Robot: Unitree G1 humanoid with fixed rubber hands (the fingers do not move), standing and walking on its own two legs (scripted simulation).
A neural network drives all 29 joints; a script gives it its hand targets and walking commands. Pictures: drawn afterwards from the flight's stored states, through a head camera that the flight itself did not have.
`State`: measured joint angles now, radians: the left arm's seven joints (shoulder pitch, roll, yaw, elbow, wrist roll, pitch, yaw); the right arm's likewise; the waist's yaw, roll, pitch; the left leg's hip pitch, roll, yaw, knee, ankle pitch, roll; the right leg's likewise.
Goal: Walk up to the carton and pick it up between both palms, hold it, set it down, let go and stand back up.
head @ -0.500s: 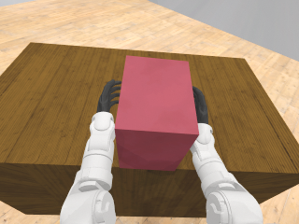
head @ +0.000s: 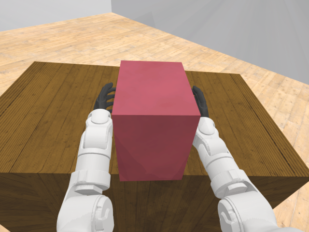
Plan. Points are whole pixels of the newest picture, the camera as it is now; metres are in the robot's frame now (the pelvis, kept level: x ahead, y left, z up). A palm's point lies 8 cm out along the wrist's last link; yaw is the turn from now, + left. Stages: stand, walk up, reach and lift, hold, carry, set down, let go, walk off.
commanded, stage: reach and lift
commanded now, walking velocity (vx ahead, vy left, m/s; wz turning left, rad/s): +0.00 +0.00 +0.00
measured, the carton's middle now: (151, 120) +0.38 +0.01 +0.12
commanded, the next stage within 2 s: hold in 1.12 s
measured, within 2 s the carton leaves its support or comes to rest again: neither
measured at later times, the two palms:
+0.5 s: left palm (101, 97) +0.39 +0.15 +0.18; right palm (201, 103) +0.38 -0.11 +0.18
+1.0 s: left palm (104, 91) +0.39 +0.14 +0.20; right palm (207, 93) +0.38 -0.12 +0.21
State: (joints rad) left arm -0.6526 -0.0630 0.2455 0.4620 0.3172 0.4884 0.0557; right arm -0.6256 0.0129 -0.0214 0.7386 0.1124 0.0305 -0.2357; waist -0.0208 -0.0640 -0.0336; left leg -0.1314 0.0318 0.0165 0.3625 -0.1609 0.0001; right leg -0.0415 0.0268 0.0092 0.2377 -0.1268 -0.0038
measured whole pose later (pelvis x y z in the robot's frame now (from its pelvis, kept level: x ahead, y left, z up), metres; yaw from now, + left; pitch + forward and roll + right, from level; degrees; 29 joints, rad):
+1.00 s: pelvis +0.00 +0.00 +0.00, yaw +0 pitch -4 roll -1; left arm -0.80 -0.02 0.26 0.41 0.30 0.71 0.07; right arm -0.82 -0.03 -0.04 0.72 0.23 0.26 -0.23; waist -0.07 -0.06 -0.05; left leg -0.13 0.03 0.02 0.36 -0.16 0.00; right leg -0.04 0.02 0.01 0.25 -0.13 0.00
